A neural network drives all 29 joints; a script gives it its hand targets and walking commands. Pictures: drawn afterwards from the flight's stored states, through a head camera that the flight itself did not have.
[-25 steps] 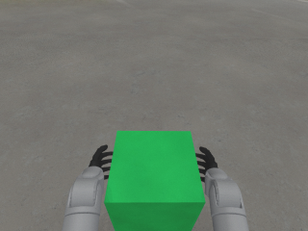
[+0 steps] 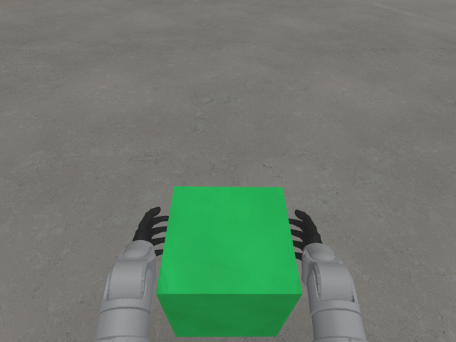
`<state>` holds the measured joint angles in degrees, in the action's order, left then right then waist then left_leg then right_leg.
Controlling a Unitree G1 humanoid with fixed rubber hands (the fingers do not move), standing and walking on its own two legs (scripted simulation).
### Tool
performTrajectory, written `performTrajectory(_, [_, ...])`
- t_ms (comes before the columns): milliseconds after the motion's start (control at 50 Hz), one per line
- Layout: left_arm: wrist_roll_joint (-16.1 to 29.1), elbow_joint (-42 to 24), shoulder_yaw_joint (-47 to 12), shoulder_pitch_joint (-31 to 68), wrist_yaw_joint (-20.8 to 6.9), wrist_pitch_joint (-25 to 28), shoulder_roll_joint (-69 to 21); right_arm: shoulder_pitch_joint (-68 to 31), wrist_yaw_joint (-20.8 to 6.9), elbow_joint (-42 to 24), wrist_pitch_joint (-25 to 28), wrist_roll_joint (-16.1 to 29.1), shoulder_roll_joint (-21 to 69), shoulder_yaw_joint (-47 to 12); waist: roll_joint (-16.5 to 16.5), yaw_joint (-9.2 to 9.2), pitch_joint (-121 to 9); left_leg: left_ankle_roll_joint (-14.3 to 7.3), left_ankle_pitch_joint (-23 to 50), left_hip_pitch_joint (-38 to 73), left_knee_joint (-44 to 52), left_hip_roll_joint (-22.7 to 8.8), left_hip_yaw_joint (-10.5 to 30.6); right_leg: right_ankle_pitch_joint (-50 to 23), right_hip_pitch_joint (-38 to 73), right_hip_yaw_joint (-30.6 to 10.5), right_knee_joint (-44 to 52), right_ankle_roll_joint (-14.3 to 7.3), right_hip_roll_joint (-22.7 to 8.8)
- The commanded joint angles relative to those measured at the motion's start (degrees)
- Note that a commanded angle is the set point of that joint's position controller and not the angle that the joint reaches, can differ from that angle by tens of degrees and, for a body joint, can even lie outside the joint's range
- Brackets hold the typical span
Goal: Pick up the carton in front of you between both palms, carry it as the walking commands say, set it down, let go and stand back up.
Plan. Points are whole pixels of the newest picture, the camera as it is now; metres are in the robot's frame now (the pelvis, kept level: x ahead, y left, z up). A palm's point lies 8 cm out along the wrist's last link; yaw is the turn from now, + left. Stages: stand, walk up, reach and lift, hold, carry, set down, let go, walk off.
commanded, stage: carry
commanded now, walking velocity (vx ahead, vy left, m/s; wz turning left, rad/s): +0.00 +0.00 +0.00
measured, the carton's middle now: (227, 264) +0.30 +0.00 -0.04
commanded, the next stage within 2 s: hold in 0.12 s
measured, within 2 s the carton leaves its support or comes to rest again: neither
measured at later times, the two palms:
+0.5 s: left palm (152, 249) +0.28 +0.13 +0.05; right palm (325, 260) +0.26 -0.17 +0.05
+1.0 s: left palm (167, 245) +0.33 +0.12 -0.02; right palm (313, 257) +0.31 -0.17 -0.02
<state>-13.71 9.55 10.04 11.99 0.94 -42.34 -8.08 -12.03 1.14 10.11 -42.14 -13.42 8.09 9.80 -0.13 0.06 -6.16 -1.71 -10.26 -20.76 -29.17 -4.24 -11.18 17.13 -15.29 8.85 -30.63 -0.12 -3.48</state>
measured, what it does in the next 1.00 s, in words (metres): stands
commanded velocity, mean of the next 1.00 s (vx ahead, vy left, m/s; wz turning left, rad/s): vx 0.00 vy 0.00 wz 0.00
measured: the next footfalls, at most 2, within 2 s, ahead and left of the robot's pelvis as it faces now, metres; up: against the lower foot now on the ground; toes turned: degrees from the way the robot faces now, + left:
none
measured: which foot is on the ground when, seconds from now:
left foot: down 0.00-1.00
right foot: down 0.00-1.00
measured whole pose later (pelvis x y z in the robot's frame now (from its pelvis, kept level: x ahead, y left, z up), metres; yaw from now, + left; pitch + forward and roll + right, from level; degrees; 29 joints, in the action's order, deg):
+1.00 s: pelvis -0.03 +0.01 -0.02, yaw -7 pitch +2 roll +0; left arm -25.6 30.8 30.1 33.0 -1.7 -25.2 -11.9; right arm -34.2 -3.8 35.4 -22.8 -26.3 9.8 30.4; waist -1.9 -1.8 7.5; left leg -1.2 -13.2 -26.6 -38.1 0.7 -1.8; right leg 18.4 -24.3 -2.3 -41.0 -0.2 0.8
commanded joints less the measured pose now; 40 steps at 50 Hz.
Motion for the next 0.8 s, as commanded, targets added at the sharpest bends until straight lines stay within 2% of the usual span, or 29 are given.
performTrajectory(0, [13.9, -4.0, -31.6, 26.2, -12.1, 2.2, -49.9, -26.9, -12.2, -4.5, 2.2, 14.0, 50.8, -31.5, 0.4, 0.05, -13.3, 0.4, 7.7, 8.9, 3.9, -6.0, 7.3, -6.5, 0.8, -6.0, 5.8, -1.0, -5.7])
performTrajectory(100, [13.6, -3.6, -31.3, 25.7, -12.1, 2.2, -49.7, -26.5, -12.2, -4.2, 2.1, 13.9, 50.7, -31.3, 0.4, 0.07, -13.7, 0.5, 8.3, 9.3, 3.6, -6.0, 7.1, -7.3, 1.1, -6.0, 5.7, -1.0, -5.7])
performTrajectory(120, [13.8, -4.8, -30.9, 20.6, -12.6, 1.7, -51.2, -21.4, -12.9, -3.3, 2.0, 13.4, 52.6, -29.9, -3.2, -1.43, -6.5, -0.2, 17.0, 24.5, 4.4, 9.5, 15.3, -18.9, 2.5, -13.7, 10.2, -1.9, 7.4])
performTrajectory(140, [13.1, -5.7, -30.3, 21.8, -12.4, 2.5, -50.3, -23.9, -12.8, -5.2, 3.1, 12.7, 52.3, -29.7, -4.0, -0.10, -8.7, -0.4, 20.0, 29.2, 4.2, 8.5, 16.5, -21.4, 0.2, -14.7, 10.2, -2.1, 6.7])
performTrajectory(160, [12.5, -6.7, -30.2, 20.8, -12.6, 2.3, -49.3, -21.1, -12.8, -4.7, 3.1, 11.6, 50.9, -28.5, -2.1, -0.40, -8.5, 0.3, 23.3, 28.3, 4.5, 7.9, 16.4, -22.7, 3.9, -15.0, 10.0, -2.2, 7.0])
performTrajectory(180, [13.0, -7.0, -31.0, 22.8, -12.8, 2.5, -49.6, -21.8, -12.5, -4.4, 3.3, 11.0, 51.0, -28.1, -1.3, -0.03, -9.6, 1.0, 19.9, 26.5, 5.5, 8.2, 16.0, -19.8, 8.0, -14.9, 11.0, -2.1, 7.4])
performTrajectory(200, [13.3, -6.9, -31.6, 24.6, -13.1, 2.6, -49.3, -21.6, -11.9, -2.9, 3.6, 10.7, 51.1, -27.1, -2.1, 1.05, -8.6, 1.3, 17.3, 25.7, 5.8, 8.1, 16.0, -15.9, 8.8, -15.0, 12.4, -2.2, 7.7])
performTrajectory(220, [13.5, -6.8, -32.1, 25.2, -13.3, 2.8, -49.8, -23.2, -11.9, -3.4, 3.9, 10.7, 50.7, -27.4, -0.7, 0.56, -7.1, 1.3, 14.2, 25.0, 6.3, 8.8, 15.7, -14.4, 8.1, -14.9, 12.4, -2.2, 7.3])
performTrajectory(240, [13.4, -6.0, -32.2, 25.7, -13.2, 2.8, -50.0, -24.2, -12.1, -2.9, 4.0, 11.1, 51.2, -27.5, -0.2, 0.91, -6.8, 1.0, 12.9, 26.4, 6.5, 9.0, 15.7, -13.7, 6.4, -15.1, 12.4, -2.0, 7.1])
performTrajectory(260, [13.0, -5.5, -31.7, 25.5, -13.1, 2.9, -50.0, -24.8, -12.3, -2.6, 4.2, 11.6, 51.5, -27.7, 0.2, 0.50, -6.3, 0.9, 12.3, 27.0, 6.6, 9.1, 15.6, -13.2, 5.8, -15.2, 12.4, -2.1, 6.9])
performTrajectory(360, [11.2, -3.1, -29.1, 25.0, -12.7, 3.0, -50.6, -27.4, -13.4, -1.1, 4.4, 12.0, 51.6, -27.7, 0.1, -1.18, -4.0, 0.5, 9.1, 28.3, 7.3, 8.8, 15.6, -9.0, 3.5, -15.3, 13.2, -2.5, 6.5])
performTrajectory(580, [11.1, 0.1, -27.6, 29.8, -14.5, 3.2, -52.5, -31.0, -14.3, 2.3, 5.0, 10.6, 52.7, -25.1, -0.9, -0.28, -2.3, 0.7, 2.7, 29.6, 8.0, 8.0, 15.5, -2.2, 0.5, -15.2, 14.0, -3.2, 6.3])
performTrajectory(620, [10.5, 2.3, -26.1, 32.9, -14.7, 3.6, -52.9, -33.9, -14.7, 4.7, 5.7, 9.7, 52.4, -23.5, -1.4, -0.31, -1.7, 0.8, -1.4, 28.5, 7.8, 7.8, 15.6, 1.8, -0.3, -14.9, 13.6, -3.6, 6.4])
performTrajectory(680, [8.9, 8.5, -22.2, 38.6, -15.1, 5.0, -54.4, -40.2, -15.8, 10.8, 7.7, 7.4, 52.3, -19.4, -0.3, -0.64, -0.4, 0.9, -6.9, 26.6, 7.2, 7.7, 16.0, 5.7, -2.3, -14.2, 11.7, -4.0, 6.5])
performTrajectory(720, [6.8, 13.8, -17.9, 42.7, -15.1, 6.5, -54.6, -44.7, -16.4, 16.0, 9.7, 4.7, 51.5, -15.0, 0.4, -0.87, 0.5, 1.0, -10.5, 24.5, 6.7, 7.3, 16.9, 7.4, -3.4, -13.8, 9.7, -4.1, 6.8])
performTrajectory(780, [2.0, 20.6, -9.8, 46.2, -13.8, 8.8, -52.0, -49.0, -15.9, 22.6, 12.4, -0.3, 48.3, -7.1, 1.4, -1.05, 2.5, 1.1, -14.2, 19.9, 5.3, 6.8, 18.0, 8.1, -5.5, -13.5, 5.9, -4.1, 7.3])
